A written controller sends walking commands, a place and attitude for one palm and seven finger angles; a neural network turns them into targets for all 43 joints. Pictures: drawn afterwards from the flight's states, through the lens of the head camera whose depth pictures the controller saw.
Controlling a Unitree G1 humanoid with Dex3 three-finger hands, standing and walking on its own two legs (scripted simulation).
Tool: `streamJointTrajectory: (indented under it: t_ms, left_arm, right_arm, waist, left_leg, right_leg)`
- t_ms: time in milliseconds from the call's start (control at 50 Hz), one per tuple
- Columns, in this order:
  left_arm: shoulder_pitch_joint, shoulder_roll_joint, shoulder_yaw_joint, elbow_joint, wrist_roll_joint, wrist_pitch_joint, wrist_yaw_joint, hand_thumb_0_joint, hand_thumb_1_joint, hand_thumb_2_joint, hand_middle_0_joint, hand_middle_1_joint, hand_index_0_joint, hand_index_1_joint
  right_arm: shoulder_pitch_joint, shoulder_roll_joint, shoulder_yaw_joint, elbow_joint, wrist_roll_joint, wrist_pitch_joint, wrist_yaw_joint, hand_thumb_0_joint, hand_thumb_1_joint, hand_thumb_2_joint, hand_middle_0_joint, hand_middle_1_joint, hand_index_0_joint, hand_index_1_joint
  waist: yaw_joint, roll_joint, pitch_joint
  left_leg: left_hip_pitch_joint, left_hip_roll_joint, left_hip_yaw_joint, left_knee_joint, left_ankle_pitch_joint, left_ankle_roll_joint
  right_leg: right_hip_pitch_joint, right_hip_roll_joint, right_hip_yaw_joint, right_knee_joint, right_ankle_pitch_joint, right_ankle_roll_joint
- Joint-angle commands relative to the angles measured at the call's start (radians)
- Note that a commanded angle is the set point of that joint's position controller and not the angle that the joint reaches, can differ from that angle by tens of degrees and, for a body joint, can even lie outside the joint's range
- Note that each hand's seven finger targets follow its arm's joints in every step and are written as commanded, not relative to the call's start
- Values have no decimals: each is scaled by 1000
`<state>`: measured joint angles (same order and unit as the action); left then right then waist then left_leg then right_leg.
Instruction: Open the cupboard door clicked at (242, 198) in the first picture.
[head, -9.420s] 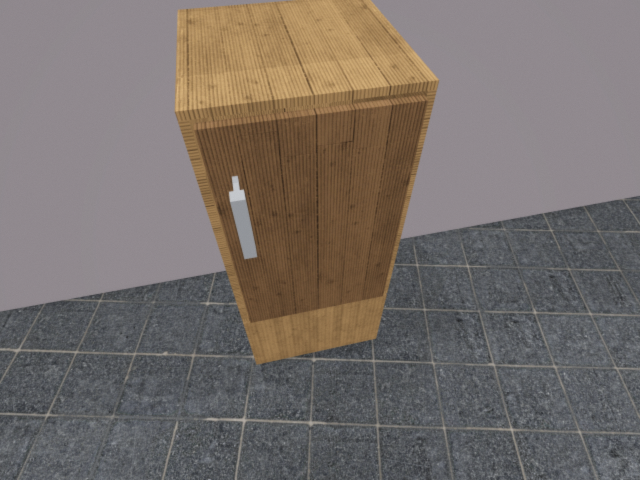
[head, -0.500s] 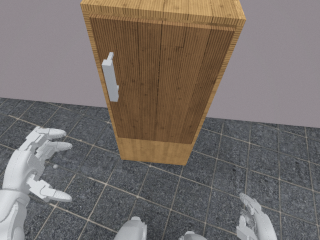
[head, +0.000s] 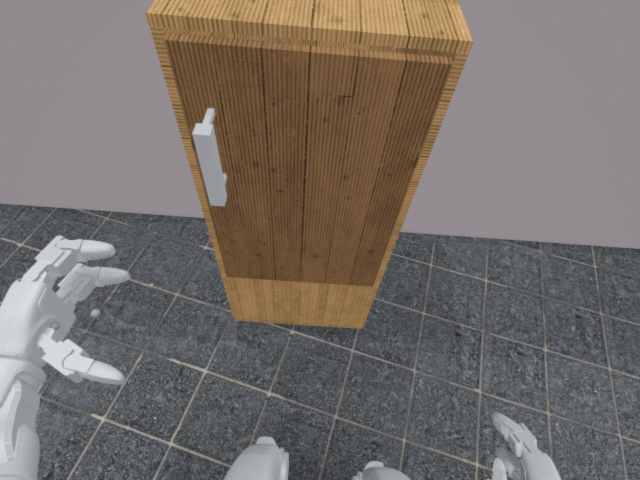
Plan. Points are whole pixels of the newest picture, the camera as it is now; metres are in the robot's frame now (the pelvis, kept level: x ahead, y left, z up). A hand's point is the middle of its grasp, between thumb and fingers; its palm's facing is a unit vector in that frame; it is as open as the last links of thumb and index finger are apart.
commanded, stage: raise the hand with hooked fingers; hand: left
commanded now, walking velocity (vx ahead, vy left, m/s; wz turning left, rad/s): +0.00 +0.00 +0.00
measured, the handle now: (214, 159) +0.56 +0.19 +0.04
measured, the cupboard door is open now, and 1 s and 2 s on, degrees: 0 0 0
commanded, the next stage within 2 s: move the hooked fingers beside the handle in 0.22 s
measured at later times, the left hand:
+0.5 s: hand (93, 304) +0.30 +0.28 +0.05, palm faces +0.02 -1.00 -0.03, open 13.9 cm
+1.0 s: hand (127, 247) +0.38 +0.27 +0.05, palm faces +0.01 -1.00 -0.03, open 13.9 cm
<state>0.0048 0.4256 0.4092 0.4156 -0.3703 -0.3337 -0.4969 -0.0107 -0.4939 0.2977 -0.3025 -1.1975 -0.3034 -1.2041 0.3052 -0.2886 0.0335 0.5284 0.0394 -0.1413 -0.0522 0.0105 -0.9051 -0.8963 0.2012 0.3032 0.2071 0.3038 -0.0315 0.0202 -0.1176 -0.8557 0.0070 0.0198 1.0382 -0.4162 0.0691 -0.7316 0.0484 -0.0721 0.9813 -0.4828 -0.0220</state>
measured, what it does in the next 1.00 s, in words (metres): stands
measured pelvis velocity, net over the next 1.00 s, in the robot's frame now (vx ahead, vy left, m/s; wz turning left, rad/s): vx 0.01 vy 0.00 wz -0.01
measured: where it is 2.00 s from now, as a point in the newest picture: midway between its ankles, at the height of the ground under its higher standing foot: outside the picture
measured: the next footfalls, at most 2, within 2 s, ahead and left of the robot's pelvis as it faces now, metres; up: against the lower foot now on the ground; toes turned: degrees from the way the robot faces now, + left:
none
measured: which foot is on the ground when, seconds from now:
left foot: down 0.00-1.00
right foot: down 0.00-1.00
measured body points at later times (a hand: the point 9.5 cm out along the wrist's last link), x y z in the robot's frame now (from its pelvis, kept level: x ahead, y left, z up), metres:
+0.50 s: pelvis +0.00 +0.00 +0.00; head +0.06 +0.02 +0.44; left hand +0.29 +0.33 +0.06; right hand +0.16 -0.25 -0.08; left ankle +0.05 +0.07 -0.67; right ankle +0.00 -0.11 -0.67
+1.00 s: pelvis +0.01 +0.00 -0.01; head +0.09 +0.02 +0.43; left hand +0.37 +0.32 +0.05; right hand +0.10 -0.27 -0.10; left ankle +0.05 +0.07 -0.67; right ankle +0.00 -0.11 -0.67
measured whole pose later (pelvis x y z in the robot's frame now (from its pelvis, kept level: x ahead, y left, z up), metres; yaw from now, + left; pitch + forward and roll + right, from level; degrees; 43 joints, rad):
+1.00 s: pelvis +0.01 +0.00 -0.01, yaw -1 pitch +17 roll -4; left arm -0.34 0.49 0.44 0.73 -0.29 -0.35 -0.48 -0.01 -0.49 0.30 -0.30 -1.20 -0.30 -1.20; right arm 0.33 -0.29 0.03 0.58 0.03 -0.06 -0.05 0.01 -0.91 -0.90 0.20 0.30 0.21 0.30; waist -0.06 0.02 -0.12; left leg -0.93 0.02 0.02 1.08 -0.44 0.06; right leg -0.81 0.06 -0.07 1.02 -0.50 -0.03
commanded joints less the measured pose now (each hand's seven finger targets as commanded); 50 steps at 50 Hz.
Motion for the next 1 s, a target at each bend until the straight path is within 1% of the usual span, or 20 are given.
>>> streamJointTrajectory:
  t_ms: [0, 80, 140, 300, 360, 380, 420, 480, 520, 560, 600, 640, 660, 680, 760, 780, 860, 920, 960, 980]
  left_arm:
    - [-172, 256, 100, -224, -21, -83, 13, 0, -500, 300, -300, -1200, -300, -1200]
    - [-171, 248, 94, -203, -23, -79, 10, 0, -500, 300, -300, -1200, -300, -1200]
    - [-182, 246, 83, -216, -19, -75, 4, 0, -500, 300, -300, -1200, -300, -1200]
    - [-178, 240, 90, -187, -27, -60, -9, 0, -500, 300, -300, -1200, -300, -1200]
    - [-285, 264, 94, -152, -22, -64, -9, 0, -500, 300, -300, -1200, -300, -1200]
    - [-294, 270, 96, -143, -17, -67, -12, 0, -500, 300, -300, -1200, -300, -1200]
    - [-376, 234, 43, -140, -7, -68, -18, 0, -500, 300, -300, -1200, -300, -1200]
    - [-392, 282, 75, -109, 7, -62, -14, 0, -500, 300, -300, -1200, -300, -1200]
    - [-428, 257, 41, -106, 14, -54, -9, 0, -500, 300, -300, -1200, -300, -1200]
    - [-449, 293, 71, -62, 21, -47, 4, 0, -500, 300, -300, -1200, -300, -1200]
    - [-479, 292, 73, -21, 29, -39, 15, 0, -500, 300, -300, -1200, -300, -1200]
    - [-492, 296, 74, -20, 37, -44, 25, 0, -500, 300, -300, -1200, -300, -1200]
    - [-483, 311, 87, -30, 36, -51, 28, 0, -500, 300, -300, -1200, -300, -1200]
    - [-473, 290, 70, -29, 40, -53, 28, 0, -500, 300, -300, -1200, -300, -1200]
    - [-492, 342, 125, 77, 38, -48, 32, 0, -500, 300, -300, -1200, -300, -1200]
    - [-527, 338, 109, 80, 46, -52, 26, 0, -500, 300, -300, -1200, -300, -1200]
    - [-607, 350, 106, 78, 49, -79, 14, 0, -500, 300, -300, -1200, -300, -1200]
    - [-641, 321, 71, 99, 60, -91, 6, 0, -500, 300, -300, -1200, -300, -1200]
    - [-664, 322, 76, 132, 55, -89, 6, 0, -500, 300, -300, -1200, -300, -1200]
    - [-662, 350, 100, 166, 60, -85, 8, 0, -500, 300, -300, -1200, -300, -1200]
  right_arm:
    - [-29, -153, -65, -135, 6, -54, -9, 0, -900, -900, 200, 300, 200, 300]
    - [-28, -155, -64, -130, 6, -53, -13, 0, -900, -900, 200, 300, 200, 300]
    - [-32, -156, -63, -129, 7, -55, -14, 0, -900, -900, 200, 300, 200, 300]
    - [-34, -154, -60, -136, 6, -55, -16, 0, -900, -900, 200, 300, 200, 300]
    - [-27, -160, -57, -116, 3, -52, -23, 0, -900, -900, 200, 300, 200, 300]
    - [-28, -160, -57, -116, 4, -53, -24, 0, -900, -900, 200, 300, 200, 300]
    - [-26, -160, -56, -105, 6, -57, -28, 0, -900, -900, 200, 300, 200, 300]
    - [-14, -167, -58, -94, 4, -54, -30, 0, -900, -900, 200, 300, 200, 300]
    - [-18, -162, -56, -96, 5, -50, -28, 0, -900, -900, 200, 300, 200, 300]
    - [-6, -168, -55, -87, 2, -41, -29, 0, -900, -900, 200, 300, 200, 300]
    - [-3, -165, -55, -87, 4, -32, -27, 0, -900, -900, 200, 300, 200, 300]
    - [2, -164, -58, -88, 3, -24, -24, 0, -900, -900, 200, 300, 200, 300]
    - [10, -167, -60, -92, 2, -21, -21, 0, -900, -900, 200, 300, 200, 300]
    - [11, -162, -59, -97, 2, -17, -17, 0, -900, -900, 200, 300, 200, 300]
    - [26, -166, -58, -87, 2, 12, -15, 0, -900, -900, 200, 300, 200, 300]
    - [27, -166, -57, -86, 3, 16, -15, 0, -900, -900, 200, 300, 200, 300]
    - [51, -169, -65, -73, 0, 25, -13, 0, -900, -900, 200, 300, 200, 300]
    - [61, -168, -68, -57, 2, 34, -10, 0, -900, -900, 200, 300, 200, 300]
    - [70, -172, -70, -49, 0, 40, -11, 0, -900, -900, 200, 300, 200, 300]
    - [76, -177, -71, -44, 1, 47, -12, 0, -900, -900, 200, 300, 200, 300]
  waist:
    - [22, 123, -268]
    - [14, 87, -249]
    - [15, 124, -252]
    - [16, 76, -255]
    - [-1, 64, -228]
    - [3, 94, -236]
    - [-16, 119, -246]
    - [-5, 112, -281]
    - [-10, 129, -289]
    - [-4, 105, -283]
    - [-5, 92, -279]
    - [-2, 103, -306]
    - [11, 109, -337]
    - [5, 115, -352]
    - [2, 35, -294]
    - [-9, 56, -298]
    - [-15, 96, -357]
    - [-29, 126, -357]
    - [-35, 86, -349]
    - [-32, 68, -353]
  left_leg:
    - [329, 16, -109, -191, 153, -45]
    - [313, 17, -112, -193, 135, -43]
    - [342, 21, -126, -202, 141, -50]
    - [315, 14, -112, -185, 148, -42]
    - [279, 15, -114, -167, 119, -39]
    - [288, 16, -113, -170, 111, -43]
    - [319, 19, -125, -169, 95, -45]
    - [329, 20, -126, -163, 130, -45]
    - [336, 19, -124, -167, 118, -44]
    - [313, 21, -127, -164, 121, -44]
    - [296, 18, -115, -160, 127, -42]
    - [313, 19, -113, -158, 155, -43]
    - [331, 20, -115, -153, 194, -46]
    - [347, 19, -108, -150, 221, -45]
    - [231, 14, -82, -130, 197, -33]
    - [234, 15, -77, -127, 200, -33]
    - [283, 20, -83, -107, 257, -36]
    - [326, 26, -95, -110, 275, -42]
    - [314, 27, -99, -103, 274, -37]
    - [294, 26, -93, -102, 265, -35]
  right_leg:
    - [-15, 10, 26, -129, 124, -18]
    - [-19, 12, 24, -133, 119, -16]
    - [-36, 10, 17, -128, 122, -18]
    - [-16, 11, 23, -131, 134, -15]
    - [-43, 13, 29, -124, 114, -17]
    - [-51, 10, 29, -121, 103, -17]
    - [-86, 7, 28, -117, 97, -17]
    - [-74, 6, 30, -111, 113, -20]
    - [-80, 3, 31, -114, 107, -17]
    - [-74, 6, 30, -110, 109, -20]
    - [-63, 4, 34, -115, 116, -16]
    - [-57, 3, 34, -111, 130, -16]
    - [-39, 6, 32, -102, 152, -22]
    - [-38, 6, 34, -104, 171, -18]
    - [3, 11, 49, -108, 189, -12]
    - [-9, 9, 52, -105, 195, -9]
    - [-23, 12, 53, -87, 228, -15]
    - [-76, 13, 44, -87, 220, -13]
    - [-79, 17, 43, -86, 222, -15]
    - [-70, 15, 48, -88, 224, -11]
